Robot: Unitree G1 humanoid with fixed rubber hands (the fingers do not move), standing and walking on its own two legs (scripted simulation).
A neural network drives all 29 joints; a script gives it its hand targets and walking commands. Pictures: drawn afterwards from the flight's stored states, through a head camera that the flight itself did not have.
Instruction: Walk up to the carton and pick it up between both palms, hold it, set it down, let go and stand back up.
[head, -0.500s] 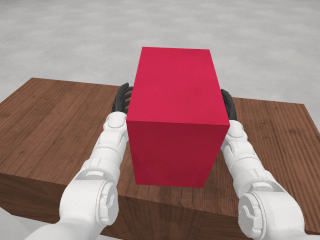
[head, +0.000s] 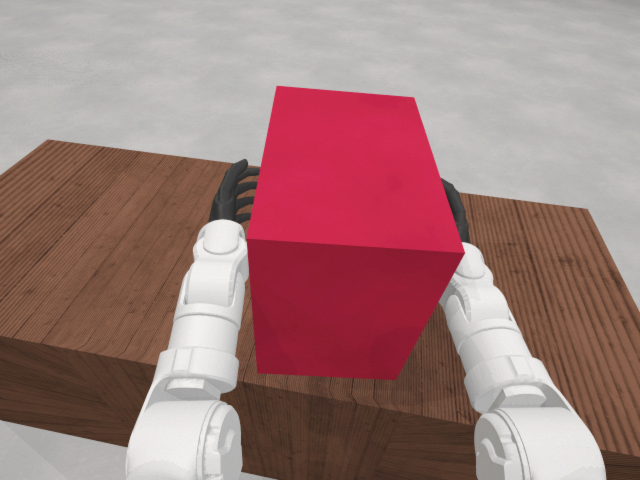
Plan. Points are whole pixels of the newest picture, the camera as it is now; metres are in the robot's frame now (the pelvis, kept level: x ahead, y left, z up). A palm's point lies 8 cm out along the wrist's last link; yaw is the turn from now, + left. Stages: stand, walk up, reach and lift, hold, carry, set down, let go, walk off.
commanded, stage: reach and lift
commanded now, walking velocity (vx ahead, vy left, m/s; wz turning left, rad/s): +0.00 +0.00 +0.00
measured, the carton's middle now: (336, 233) +0.42 -0.01 +0.10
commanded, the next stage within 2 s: hold in 1.08 s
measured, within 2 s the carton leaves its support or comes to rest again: neither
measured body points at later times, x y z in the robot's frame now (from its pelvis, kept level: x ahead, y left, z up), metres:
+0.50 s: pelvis +0.01 +0.01 +0.00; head -0.03 +0.03 +0.45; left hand +0.39 +0.14 +0.18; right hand +0.38 -0.15 +0.16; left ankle +0.01 +0.10 -0.75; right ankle +0.02 -0.11 -0.75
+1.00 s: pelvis -0.01 +0.00 +0.00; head -0.05 +0.02 +0.45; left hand +0.39 +0.13 +0.20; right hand +0.38 -0.15 +0.18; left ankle +0.01 +0.10 -0.75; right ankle +0.02 -0.11 -0.75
